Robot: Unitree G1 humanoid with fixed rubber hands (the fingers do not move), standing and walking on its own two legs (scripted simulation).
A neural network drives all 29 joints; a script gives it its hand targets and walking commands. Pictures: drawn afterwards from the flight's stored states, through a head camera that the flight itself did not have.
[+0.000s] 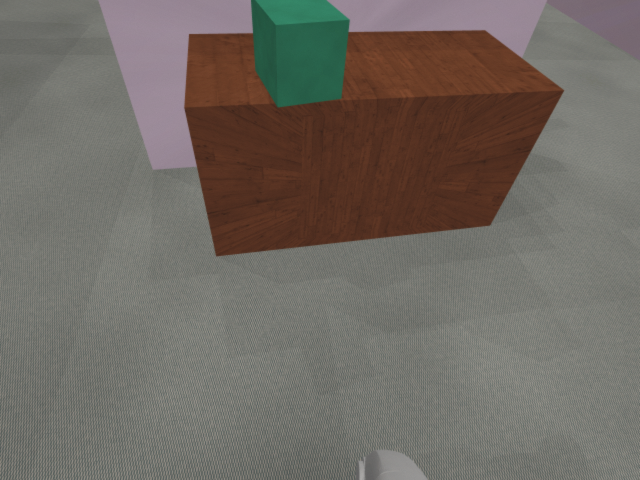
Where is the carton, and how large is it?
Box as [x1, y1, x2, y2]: [251, 0, 349, 106]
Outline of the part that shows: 251,0 255,70 276,105 284,106 340,98 349,20 326,0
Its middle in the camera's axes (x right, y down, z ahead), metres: -0.06 -0.58 +1.15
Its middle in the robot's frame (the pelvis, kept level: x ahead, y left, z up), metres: +1.24 +0.00 +0.02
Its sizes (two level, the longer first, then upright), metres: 0.255 0.205 0.223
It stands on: a pedestal, 0.66 m high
